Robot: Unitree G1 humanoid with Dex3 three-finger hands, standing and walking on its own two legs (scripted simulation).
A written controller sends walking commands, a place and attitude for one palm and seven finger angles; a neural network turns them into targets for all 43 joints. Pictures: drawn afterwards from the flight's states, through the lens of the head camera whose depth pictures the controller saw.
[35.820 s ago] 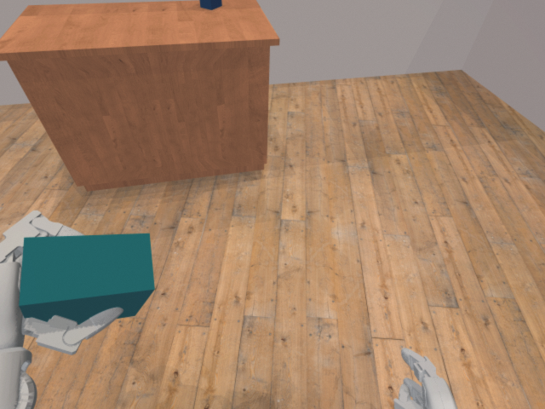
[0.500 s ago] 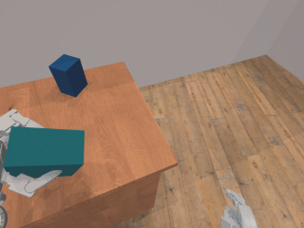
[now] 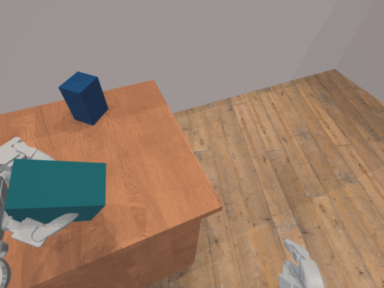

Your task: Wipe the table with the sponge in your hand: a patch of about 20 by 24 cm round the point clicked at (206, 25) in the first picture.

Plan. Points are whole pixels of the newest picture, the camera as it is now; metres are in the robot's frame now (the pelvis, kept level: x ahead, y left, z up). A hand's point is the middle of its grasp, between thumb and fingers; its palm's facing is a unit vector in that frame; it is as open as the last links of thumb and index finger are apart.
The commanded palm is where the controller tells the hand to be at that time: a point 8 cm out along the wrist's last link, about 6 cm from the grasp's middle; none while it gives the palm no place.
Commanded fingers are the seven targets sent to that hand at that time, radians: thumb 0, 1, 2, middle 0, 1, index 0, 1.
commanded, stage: shuffle to correct the standing spot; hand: left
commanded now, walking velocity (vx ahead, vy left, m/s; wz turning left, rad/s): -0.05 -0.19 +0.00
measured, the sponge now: (72, 194) +0.23 +0.21 +0.14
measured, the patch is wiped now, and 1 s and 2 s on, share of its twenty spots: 0.00 0.00 0.00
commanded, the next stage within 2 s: come to a stop and stand still in 1.98 s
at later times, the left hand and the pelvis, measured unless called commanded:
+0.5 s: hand (42, 194) +0.22 +0.23 +0.16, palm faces +0.31 -0.86 -0.41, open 10.2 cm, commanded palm +0.16 +0.28 +0.18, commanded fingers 0.00 0.10 1.30 -1.20 -1.60 -1.20 -1.60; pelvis +0.00 +0.00 +0.00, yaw +0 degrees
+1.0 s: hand (44, 195) +0.22 +0.23 +0.16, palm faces +0.31 -0.86 -0.41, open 10.2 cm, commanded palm +0.16 +0.28 +0.18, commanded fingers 0.00 0.10 1.30 -1.20 -1.60 -1.20 -1.60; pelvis +0.00 +0.00 +0.00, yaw +0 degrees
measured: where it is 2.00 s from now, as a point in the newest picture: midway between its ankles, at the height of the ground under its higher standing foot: outside the picture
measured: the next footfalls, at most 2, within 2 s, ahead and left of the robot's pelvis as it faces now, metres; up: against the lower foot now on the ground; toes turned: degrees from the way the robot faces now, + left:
none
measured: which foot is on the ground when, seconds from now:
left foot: down 0.00-1.00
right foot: down 0.00-1.00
